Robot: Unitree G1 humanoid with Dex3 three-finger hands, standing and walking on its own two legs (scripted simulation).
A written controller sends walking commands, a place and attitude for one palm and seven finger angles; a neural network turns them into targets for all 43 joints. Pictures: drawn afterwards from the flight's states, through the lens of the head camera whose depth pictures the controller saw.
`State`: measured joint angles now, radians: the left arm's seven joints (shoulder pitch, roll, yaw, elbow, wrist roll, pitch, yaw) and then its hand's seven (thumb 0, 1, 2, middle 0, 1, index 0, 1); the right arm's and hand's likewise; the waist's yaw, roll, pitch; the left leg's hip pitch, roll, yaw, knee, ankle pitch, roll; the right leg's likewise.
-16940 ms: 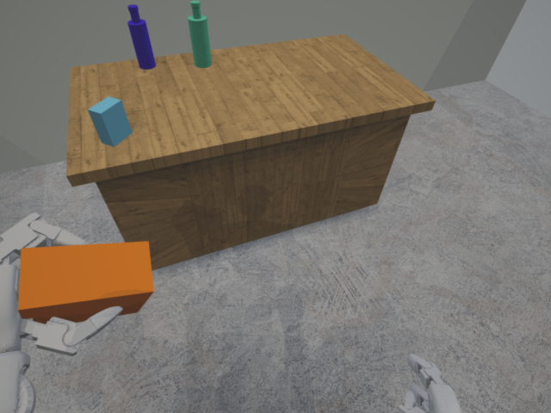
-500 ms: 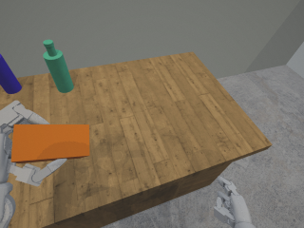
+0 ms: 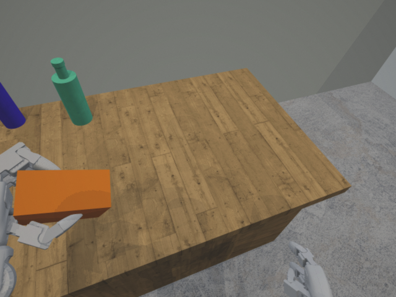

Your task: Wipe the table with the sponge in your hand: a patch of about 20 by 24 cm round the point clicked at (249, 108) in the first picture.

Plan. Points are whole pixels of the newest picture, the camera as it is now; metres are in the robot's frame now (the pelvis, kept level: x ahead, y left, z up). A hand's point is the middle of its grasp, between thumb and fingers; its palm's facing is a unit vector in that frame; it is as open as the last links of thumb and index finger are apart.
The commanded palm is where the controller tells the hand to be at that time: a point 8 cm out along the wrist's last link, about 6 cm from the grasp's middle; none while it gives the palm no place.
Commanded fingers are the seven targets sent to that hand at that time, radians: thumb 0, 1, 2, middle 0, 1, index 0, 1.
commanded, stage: look again from close up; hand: left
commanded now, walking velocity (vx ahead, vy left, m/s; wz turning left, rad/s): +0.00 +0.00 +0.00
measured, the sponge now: (77, 196) +0.24 +0.21 +0.13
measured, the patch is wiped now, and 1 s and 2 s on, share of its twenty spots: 0.00 0.00 0.00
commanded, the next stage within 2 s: turn the palm down, sponge in hand in 0.16 s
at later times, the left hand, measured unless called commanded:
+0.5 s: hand (44, 191) +0.22 +0.25 +0.16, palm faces +0.30 -0.79 -0.53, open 9.7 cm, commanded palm +0.16 +0.28 +0.17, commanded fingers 0.00 0.10 1.30 -1.20 -1.60 -1.20 -1.60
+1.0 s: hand (71, 209) +0.22 +0.22 +0.12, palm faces +0.17 -0.57 -0.80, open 9.7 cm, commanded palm +0.17 +0.26 +0.16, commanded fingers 0.00 0.10 1.30 -1.20 -1.60 -1.20 -1.60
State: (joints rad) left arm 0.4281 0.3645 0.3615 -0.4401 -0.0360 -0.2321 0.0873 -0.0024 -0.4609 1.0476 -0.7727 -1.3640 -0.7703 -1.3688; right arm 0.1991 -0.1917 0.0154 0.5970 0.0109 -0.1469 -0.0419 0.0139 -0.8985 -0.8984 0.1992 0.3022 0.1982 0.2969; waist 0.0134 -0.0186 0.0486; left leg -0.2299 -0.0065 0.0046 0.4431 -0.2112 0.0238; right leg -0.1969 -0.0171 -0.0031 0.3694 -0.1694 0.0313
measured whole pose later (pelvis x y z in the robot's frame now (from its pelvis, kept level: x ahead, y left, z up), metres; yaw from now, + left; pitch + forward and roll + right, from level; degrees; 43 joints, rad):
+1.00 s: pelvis -0.01 -0.06 -0.02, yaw +1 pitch +0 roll +1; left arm 0.30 0.57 0.30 -0.29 0.23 0.01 -0.07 0.00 -0.46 1.05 -0.77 -1.37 -0.77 -1.37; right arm 0.18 -0.25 0.02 0.59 0.00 -0.09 -0.12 0.01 -0.90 -0.90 0.20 0.30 0.20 0.30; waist 0.06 0.07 0.00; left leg -0.34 0.03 -0.04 0.63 -0.30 -0.04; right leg -0.34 0.03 -0.04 0.66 -0.32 -0.05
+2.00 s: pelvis +0.00 -0.01 +0.00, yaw +1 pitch -3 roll +0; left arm 0.16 0.51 0.02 -0.19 0.87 0.36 0.04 0.00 -0.47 1.06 -0.77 -1.37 -0.77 -1.37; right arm 0.04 -0.24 0.05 0.67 0.03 0.01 -0.08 0.01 -0.90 -0.90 0.20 0.30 0.21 0.31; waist 0.12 0.09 0.01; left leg -0.17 -0.01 -0.01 0.44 -0.22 0.01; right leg -0.17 -0.01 0.00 0.44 -0.22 0.00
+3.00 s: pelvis +0.01 -0.02 +0.00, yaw +0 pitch -3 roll +0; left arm 0.16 0.45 -0.08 -0.11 0.95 0.31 0.01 0.00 -0.47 1.06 -0.77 -1.37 -0.77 -1.37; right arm 0.03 -0.25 0.02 0.70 0.02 -0.02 -0.07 0.01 -0.90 -0.90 0.20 0.30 0.22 0.32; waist 0.13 0.09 0.02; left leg -0.14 0.00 -0.01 0.41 -0.21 0.00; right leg -0.14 0.00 0.00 0.41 -0.22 -0.01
